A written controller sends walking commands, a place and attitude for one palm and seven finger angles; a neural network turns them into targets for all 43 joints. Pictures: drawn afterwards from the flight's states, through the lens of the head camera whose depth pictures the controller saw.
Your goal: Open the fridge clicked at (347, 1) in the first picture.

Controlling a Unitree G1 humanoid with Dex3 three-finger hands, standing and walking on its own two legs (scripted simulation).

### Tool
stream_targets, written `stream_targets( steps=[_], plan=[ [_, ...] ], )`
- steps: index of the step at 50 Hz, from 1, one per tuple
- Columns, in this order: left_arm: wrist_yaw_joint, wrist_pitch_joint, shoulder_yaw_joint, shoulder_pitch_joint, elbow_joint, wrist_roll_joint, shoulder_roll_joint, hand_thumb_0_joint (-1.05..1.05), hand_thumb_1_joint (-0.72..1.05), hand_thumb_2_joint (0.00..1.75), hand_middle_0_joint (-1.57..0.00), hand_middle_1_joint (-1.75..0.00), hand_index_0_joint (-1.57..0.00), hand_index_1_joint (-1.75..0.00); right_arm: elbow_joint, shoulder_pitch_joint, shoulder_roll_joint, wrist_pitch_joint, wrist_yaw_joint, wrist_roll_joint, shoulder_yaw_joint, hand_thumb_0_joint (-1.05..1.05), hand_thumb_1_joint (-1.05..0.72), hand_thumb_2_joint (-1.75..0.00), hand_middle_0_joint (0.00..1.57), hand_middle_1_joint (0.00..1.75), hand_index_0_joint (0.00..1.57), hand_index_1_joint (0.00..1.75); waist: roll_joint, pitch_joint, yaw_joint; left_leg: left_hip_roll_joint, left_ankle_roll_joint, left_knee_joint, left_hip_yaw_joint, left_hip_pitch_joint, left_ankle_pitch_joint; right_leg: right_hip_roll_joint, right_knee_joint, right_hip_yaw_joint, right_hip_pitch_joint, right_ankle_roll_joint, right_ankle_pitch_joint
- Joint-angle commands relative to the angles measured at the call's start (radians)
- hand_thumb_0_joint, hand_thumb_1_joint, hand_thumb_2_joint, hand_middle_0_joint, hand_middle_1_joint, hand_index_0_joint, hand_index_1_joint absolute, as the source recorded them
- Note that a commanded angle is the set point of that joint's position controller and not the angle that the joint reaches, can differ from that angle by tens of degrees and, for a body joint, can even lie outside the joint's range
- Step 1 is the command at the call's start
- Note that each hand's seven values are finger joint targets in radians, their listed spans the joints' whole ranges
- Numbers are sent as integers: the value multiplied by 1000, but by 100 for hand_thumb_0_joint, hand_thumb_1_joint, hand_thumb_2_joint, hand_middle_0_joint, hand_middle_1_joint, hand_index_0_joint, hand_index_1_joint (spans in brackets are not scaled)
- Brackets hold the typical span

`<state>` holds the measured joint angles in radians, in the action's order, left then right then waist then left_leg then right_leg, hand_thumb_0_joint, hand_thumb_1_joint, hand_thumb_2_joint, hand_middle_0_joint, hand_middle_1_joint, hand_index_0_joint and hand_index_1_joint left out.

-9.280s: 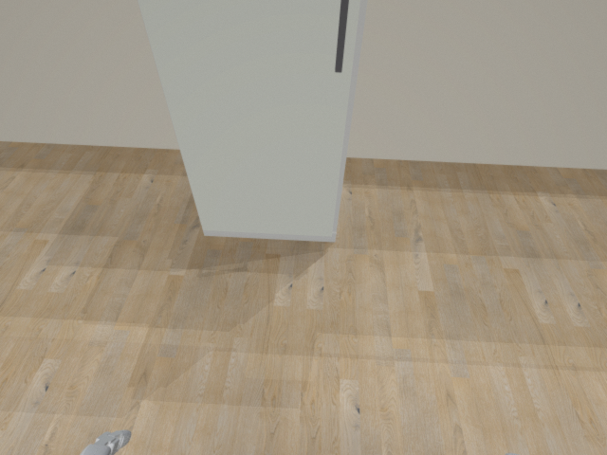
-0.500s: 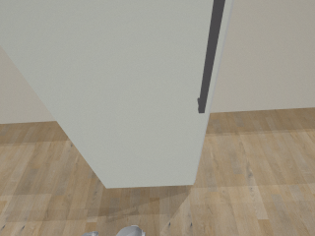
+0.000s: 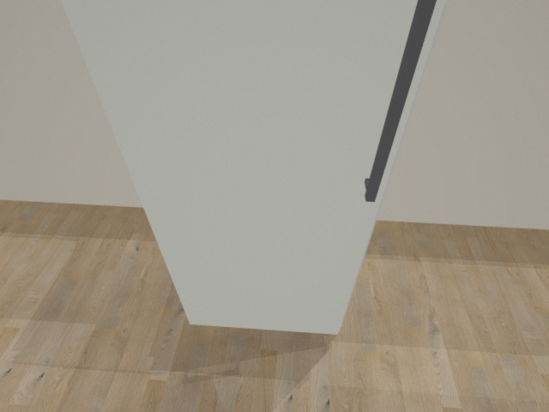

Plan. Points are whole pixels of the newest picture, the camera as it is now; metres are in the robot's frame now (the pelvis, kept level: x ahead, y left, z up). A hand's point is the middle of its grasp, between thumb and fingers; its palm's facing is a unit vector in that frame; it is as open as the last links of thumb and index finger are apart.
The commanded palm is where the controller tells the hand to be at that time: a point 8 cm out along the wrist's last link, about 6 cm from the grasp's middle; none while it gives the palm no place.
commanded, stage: come to a stop and stand still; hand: right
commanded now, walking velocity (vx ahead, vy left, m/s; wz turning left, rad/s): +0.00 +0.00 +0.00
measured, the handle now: (402, 73) +0.52 -0.14 +0.27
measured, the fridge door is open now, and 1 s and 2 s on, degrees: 0 0 0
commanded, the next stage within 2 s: look again from close up in 0.38 s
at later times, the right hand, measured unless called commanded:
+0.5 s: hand out of the picture -0.05 -0.15 -0.18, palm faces +0.02 +0.99 -0.16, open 7.4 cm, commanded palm none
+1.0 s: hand out of the picture +0.06 -0.22 -0.18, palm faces -0.03 +0.98 -0.21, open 7.4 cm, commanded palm none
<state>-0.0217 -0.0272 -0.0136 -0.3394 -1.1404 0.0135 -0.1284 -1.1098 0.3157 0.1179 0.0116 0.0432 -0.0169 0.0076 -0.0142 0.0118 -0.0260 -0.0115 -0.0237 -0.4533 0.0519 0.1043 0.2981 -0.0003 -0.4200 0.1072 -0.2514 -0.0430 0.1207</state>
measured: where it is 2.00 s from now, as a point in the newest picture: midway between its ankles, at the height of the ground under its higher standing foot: outside the picture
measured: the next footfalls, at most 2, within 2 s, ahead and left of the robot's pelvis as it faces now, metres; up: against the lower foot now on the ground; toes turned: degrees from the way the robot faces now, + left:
none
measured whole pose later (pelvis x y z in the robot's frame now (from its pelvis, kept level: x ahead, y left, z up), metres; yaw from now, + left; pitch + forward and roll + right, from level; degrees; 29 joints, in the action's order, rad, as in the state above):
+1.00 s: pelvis +0.03 -0.03 +0.00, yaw +2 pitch +0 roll +1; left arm -0.02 0.02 0.00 -0.23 -1.04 0.01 -0.18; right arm -1.01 0.28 0.20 -0.01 0.04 -0.02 0.01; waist -0.03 0.02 0.00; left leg 0.02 0.02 -0.47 0.01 0.13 0.34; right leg -0.03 -0.49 0.13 -0.29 -0.09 0.21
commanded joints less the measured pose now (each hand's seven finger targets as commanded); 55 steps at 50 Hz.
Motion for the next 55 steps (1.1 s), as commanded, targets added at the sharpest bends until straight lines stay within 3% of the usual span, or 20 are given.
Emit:
stream_targets(
  steps=[1, 9, 12, 18, 19, 20, 21, 22, 24, 25, 27, 30, 33, 35, 40, 46, 55],
  plan=[
    [-4, 13, -5, -44, 20, 4, -70, 0, 90, 90, -20, -30, -20, -30, 19, 82, 93, -11, 1, 6, -21, 0, -90, -90, 20, 30, 20, 30, 39, 190, 24, 116, -22, 191, -124, 252, 213, 102, 113, -157, -9, 27, 239],
    [-11, 21, -11, -76, 20, 5, -58, 0, 90, 90, -20, -30, -20, -30, 9, 120, 66, -14, -2, 5, -26, 0, -90, -90, 20, 30, 20, 30, 39, 106, 28, 93, -21, 143, -108, 212, 171, 114, 145, -189, -12, 23, 286],
    [-12, 27, -12, -80, 18, 3, -49, 0, 90, 90, -20, -30, -20, -30, 4, 131, 54, -20, -1, 4, -23, 0, -90, -90, 20, 30, 20, 30, 7, 78, 27, 98, -21, 141, -109, 197, 126, 117, 132, -184, 6, 22, 240],
    [-13, 29, -9, -73, 13, -1, -40, 0, 90, 90, -20, -30, -20, -30, -10, 146, 44, -28, 2, 4, -15, 0, -90, -90, 20, 30, 20, 30, -3, 99, 20, 105, -18, 157, -123, 231, 105, 120, 114, -168, 33, 22, 189],
    [4, 39, -6, 83, 99, 4, -103, 0, 90, 90, -20, -30, -20, -30, -13, 202, 79, -52, 28, -20, 0, 0, -90, -90, 20, 30, 20, 30, 10, 167, 74, 135, -25, 204, -205, 243, -65, 74, -117, -112, -66, 53, 145],
    [15, 31, -10, -1, 121, 3, -55, 0, 90, 90, -20, -30, -20, -30, 47, 115, 128, -59, 23, -12, -10, 0, -90, -90, 20, 30, 20, 30, 0, 91, -26, 199, -61, 240, -248, 313, 209, 61, -171, -99, -21, 47, 189],
    [19, 33, -4, -24, 104, 14, -38, 0, 90, 90, -20, -30, -20, -30, 68, 69, 126, -70, 19, -11, -18, 0, -90, -90, 20, 30, 20, 30, 72, 73, -32, 210, -83, 216, -234, 302, 129, 56, -170, -104, 8, 43, 130],
    [19, 33, 0, -52, 102, 9, -42, 0, 90, 90, -20, -30, -20, -30, 69, 65, 129, -74, 18, -3, -17, 0, -90, -90, 20, 30, 20, 30, 53, 39, -39, 176, -81, 179, -203, 277, 137, 62, -147, -105, 28, 35, 119],
    [14, 46, 1, -61, 120, 5, -57, 0, 90, 90, -20, -30, -20, -30, 67, 84, 99, -77, 17, 1, -15, 0, -90, -90, 20, 30, 20, 30, -10, 8, -28, 135, -72, 116, -168, 246, 62, 70, -110, -123, 36, 22, 75],
    [11, 48, 1, -57, 122, 5, -71, 0, 90, 90, -20, -30, -20, -30, 67, 84, 85, -71, 17, 1, -12, 0, -90, -90, 20, 30, 20, 30, -43, 30, -23, 120, -69, 102, -159, 259, 86, 83, -85, -134, 33, 15, 95],
    [7, 52, 1, -38, 130, 6, -85, 0, 90, 90, -20, -30, -20, -30, 74, 100, 78, -60, 17, -2, -11, 0, -90, -90, 20, 30, 20, 30, 8, 78, -2, 87, -56, 51, -127, 238, 68, 96, -29, -174, -24, -6, 106],
    [5, 50, -3, -3, 146, 4, -117, 0, 90, 90, -20, -30, -20, -30, 78, 127, 83, -49, 13, -3, -11, 0, -90, -90, 20, 30, 20, 30, -18, 121, 22, 71, -43, 37, -115, 217, 91, 113, 46, -212, -91, -19, 222],
    [3, 59, -3, 11, 148, 4, -131, 0, 90, 90, -20, -30, -20, -30, 88, 134, 96, -46, 12, -3, -14, 0, -90, -90, 20, 30, 20, 30, 4, 81, 33, 75, -38, 22, -107, 172, 7, 121, 58, -214, -61, -27, 145],
    [2, 63, -5, 17, 148, 4, -143, 0, 90, 90, -20, -30, -20, -30, 97, 120, 108, -45, 12, -3, -15, 0, -90, -90, 20, 30, 20, 30, -7, 58, 32, 78, -34, 23, -107, 160, -24, 126, 56, -211, -29, -30, 102],
    [0, 70, -9, 42, 148, 3, -170, 0, 90, 90, -20, -30, -20, -30, 118, 86, 146, -40, 8, -2, -20, 0, -90, -90, 20, 30, 20, 30, 39, 6, 33, 86, -24, 26, -100, 133, -70, 133, 51, -198, 32, -30, 1],
    [-3, 74, -14, 73, 145, 0, -193, 0, 90, 90, -20, -30, -20, -30, 127, 56, 183, -39, 5, -4, -24, 0, -90, -90, 20, 30, 20, 30, 16, -25, 35, 95, -14, 44, -104, 103, -135, 138, 20, -180, 83, -36, -145],
    [1, 67, -19, 121, 140, -1, -232, 0, 90, 90, -20, -30, -20, -30, 119, 20, 213, -30, -2, -5, -24, 0, -90, -90, 20, 30, 20, 30, 17, 9, 27, 101, -12, 70, -111, 123, -77, 142, 81, -189, 84, -25, -3]
  ],
)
